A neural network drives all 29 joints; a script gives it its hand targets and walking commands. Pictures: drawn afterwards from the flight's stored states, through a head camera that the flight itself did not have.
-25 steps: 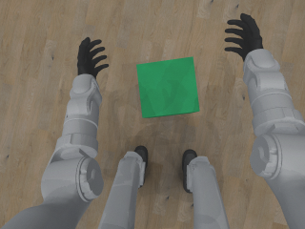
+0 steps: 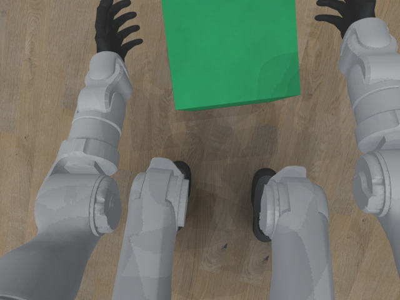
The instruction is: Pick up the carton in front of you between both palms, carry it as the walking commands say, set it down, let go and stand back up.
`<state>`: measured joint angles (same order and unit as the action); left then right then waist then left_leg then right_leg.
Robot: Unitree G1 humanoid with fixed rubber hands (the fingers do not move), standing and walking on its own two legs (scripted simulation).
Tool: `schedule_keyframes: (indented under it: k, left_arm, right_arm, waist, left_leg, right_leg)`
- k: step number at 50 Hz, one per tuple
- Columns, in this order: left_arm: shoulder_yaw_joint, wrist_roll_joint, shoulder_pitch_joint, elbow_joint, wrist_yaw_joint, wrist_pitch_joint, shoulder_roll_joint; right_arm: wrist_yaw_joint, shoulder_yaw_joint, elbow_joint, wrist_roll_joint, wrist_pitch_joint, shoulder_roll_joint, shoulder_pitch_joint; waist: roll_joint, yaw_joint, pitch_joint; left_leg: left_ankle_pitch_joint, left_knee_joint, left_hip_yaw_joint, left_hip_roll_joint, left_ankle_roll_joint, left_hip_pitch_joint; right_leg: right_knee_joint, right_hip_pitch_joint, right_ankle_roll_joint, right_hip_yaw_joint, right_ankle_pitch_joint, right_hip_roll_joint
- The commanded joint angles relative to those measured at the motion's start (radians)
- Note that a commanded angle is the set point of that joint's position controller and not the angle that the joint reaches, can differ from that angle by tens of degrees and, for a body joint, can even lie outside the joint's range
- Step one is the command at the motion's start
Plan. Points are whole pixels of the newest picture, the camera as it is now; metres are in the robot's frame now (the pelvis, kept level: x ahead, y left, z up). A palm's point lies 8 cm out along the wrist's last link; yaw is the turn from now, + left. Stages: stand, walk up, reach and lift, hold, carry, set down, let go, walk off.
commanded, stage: reach and lift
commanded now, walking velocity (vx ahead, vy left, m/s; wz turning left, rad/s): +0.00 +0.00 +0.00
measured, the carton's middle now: (228, 57) +0.52 -0.01 -0.29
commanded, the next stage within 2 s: none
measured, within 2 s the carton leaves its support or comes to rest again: leaves its support in 1.00 s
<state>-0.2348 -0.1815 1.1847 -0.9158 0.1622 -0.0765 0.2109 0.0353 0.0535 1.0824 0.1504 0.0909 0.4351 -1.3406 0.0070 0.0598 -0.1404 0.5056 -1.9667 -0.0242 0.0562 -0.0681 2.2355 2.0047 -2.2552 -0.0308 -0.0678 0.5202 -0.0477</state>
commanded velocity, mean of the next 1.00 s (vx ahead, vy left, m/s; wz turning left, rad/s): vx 0.00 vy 0.00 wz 0.00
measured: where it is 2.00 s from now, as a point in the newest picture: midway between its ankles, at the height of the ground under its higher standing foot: (218, 212)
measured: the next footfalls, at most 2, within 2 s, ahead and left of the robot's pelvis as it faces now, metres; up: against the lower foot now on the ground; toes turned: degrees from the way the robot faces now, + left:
none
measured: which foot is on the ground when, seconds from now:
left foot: down 0.00-1.00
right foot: down 0.00-1.00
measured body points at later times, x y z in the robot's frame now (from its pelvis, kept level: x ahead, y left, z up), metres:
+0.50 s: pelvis +0.00 +0.00 -0.05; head +0.36 -0.03 +0.21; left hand +0.52 +0.17 -0.23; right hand +0.55 -0.19 -0.23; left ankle +0.12 +0.13 -0.38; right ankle +0.11 -0.12 -0.38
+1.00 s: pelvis +0.00 +0.00 -0.05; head +0.36 -0.03 +0.22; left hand +0.53 +0.14 -0.22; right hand +0.55 -0.16 -0.23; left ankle +0.12 +0.13 -0.38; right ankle +0.11 -0.12 -0.38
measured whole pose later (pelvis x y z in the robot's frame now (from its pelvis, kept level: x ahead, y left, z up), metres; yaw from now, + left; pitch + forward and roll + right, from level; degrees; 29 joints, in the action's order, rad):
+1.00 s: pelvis +0.00 +0.00 -0.05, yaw +0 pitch +37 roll +2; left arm -0.26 -0.14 1.37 -1.09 0.19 -0.07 0.18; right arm 0.11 0.01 1.22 0.12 0.09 0.32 -1.47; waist 0.04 0.03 -0.29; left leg 0.54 -2.17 -0.04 0.08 -0.08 2.28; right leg 2.20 -2.29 -0.02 -0.05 0.56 -0.04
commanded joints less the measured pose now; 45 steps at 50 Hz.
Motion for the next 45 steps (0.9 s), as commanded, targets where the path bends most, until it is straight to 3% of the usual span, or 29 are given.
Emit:
schedule_keyframes:
  k: [1,5,10,14,18,24,33,36,37,38,42,45]
  left_arm:
    - [-0.004,-0.001,0.264,0.014,0.001,0.024,0.116]
    - [0.011,-0.007,0.329,-0.054,-0.002,0.049,0.132]
    - [0.039,-0.041,0.386,-0.031,0.008,0.082,0.164]
    - [0.111,-0.102,0.343,-0.09,-0.008,0.093,0.105]
    - [0.11,-0.105,0.269,-0.074,-0.002,0.105,0.11]
    - [0.085,-0.077,0.25,-0.11,0.005,0.101,0.107]
    - [0.16,-0.108,0.378,-0.089,0.003,0.109,-0.012]
    - [0.144,-0.084,0.386,-0.124,0.01,0.111,-0.043]
    - [0.14,-0.068,0.387,-0.13,0.01,0.113,-0.066]
    - [0.18,-0.068,0.453,-0.106,-0.014,0.113,-0.198]
    - [0.234,-0.008,0.687,-0.086,-0.139,0.073,-0.655]
    - [0.196,0.058,0.72,-0.051,-0.195,0.039,-0.795]
  right_arm:
    - [0.001,0.001,-0.001,0.01,-0.027,0.113,-0.312]
    - [0.006,-0.014,0.065,0.021,-0.054,0.131,-0.364]
    - [0.026,-0.051,0.015,0.056,-0.087,0.161,-0.426]
    - [0.035,-0.063,-0.01,0.058,-0.102,0.127,-0.382]
    - [0.043,-0.067,-0.049,0.066,-0.109,0.095,-0.311]
    - [0.037,-0.069,-0.008,0.065,-0.096,0.054,-0.281]
    - [0.038,-0.114,0.036,0.08,-0.111,-0.031,-0.374]
    - [0.047,-0.097,0.054,0.043,-0.116,-0.051,-0.388]
    - [0.046,-0.107,0.056,0.036,-0.116,-0.095,-0.391]
    - [0.024,-0.155,0.037,0.044,-0.114,-0.247,-0.454]
    - [-0.092,-0.222,0.028,0.015,-0.084,-0.751,-0.621]
    - [-0.143,-0.182,-0.011,-0.026,-0.053,-0.894,-0.614]
  waist:
    - [-0.092,0.014,1.025]
    - [-0.067,0.008,0.971]
    - [-0.081,0.004,1.063]
    - [-0.096,-0.049,1.052]
    - [-0.102,-0.035,1.107]
    - [-0.1,-0.008,0.957]
    - [-0.064,-0.037,0.95]
    - [-0.063,-0.049,0.934]
    - [-0.066,-0.036,0.928]
    - [-0.07,-0.028,0.928]
    - [-0.074,-0.036,0.91]
    - [-0.054,-0.049,0.883]
  left_leg:
    - [-0.114,0.106,0.107,-0.023,-0.006,-0.52]
    - [-0.144,0.047,0.094,-0.028,-0.007,-0.522]
    - [-0.23,-0.017,0.095,-0.022,-0.005,-0.543]
    - [-0.319,-0.056,0.089,-0.01,-0.004,-0.519]
    - [-0.36,-0.067,0.096,0.001,0.0,-0.532]
    - [-0.256,-0.044,0.098,-0.002,0.0,-0.446]
    - [-0.217,-0.027,0.085,0.012,-0.001,-0.495]
    - [-0.2,-0.02,0.083,0.025,-0.003,-0.498]
    - [-0.199,-0.017,0.086,0.03,0.0,-0.502]
    - [-0.206,-0.018,0.087,0.04,0.006,-0.498]
    - [-0.196,-0.052,0.097,0.078,0.011,-0.441]
    - [-0.193,-0.069,0.117,0.092,0.012,-0.424]
  right_leg:
    - [-0.147,0.568,0.011,0.065,-0.074,0.04]
    - [-0.086,0.52,0.011,0.053,-0.094,0.048]
    - [-0.019,0.588,0.007,0.049,-0.186,0.048]
    - [0.014,0.625,0.006,0.052,-0.307,0.041]
    - [0.028,0.671,0.002,0.059,-0.359,0.037]
    - [0.0,0.569,0.005,0.052,-0.251,0.038]
    - [-0.025,0.528,0.02,0.049,-0.19,0.025]
    - [-0.033,0.533,0.023,0.051,-0.17,0.018]
    - [-0.037,0.533,0.022,0.053,-0.168,0.013]
    - [-0.036,0.536,0.023,0.053,-0.175,0.003]
    - [-0.013,0.515,0.027,0.061,-0.192,-0.034]
    - [-0.003,0.469,0.029,0.08,-0.2,-0.051]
